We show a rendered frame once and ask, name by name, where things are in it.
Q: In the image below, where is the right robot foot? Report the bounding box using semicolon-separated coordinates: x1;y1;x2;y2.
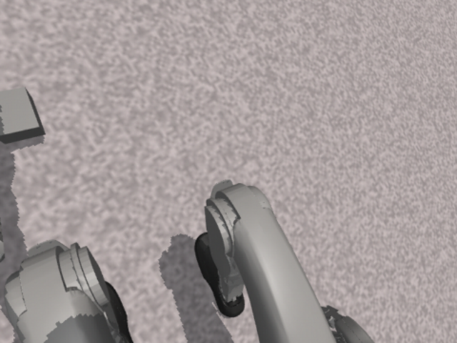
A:
194;232;245;317

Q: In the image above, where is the small box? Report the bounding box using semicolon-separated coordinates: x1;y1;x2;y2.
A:
0;87;46;144

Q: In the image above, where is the left robot foot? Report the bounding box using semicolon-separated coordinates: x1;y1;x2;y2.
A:
105;281;134;343

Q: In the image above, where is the right robot hand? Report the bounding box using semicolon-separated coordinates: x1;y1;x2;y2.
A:
321;305;374;343

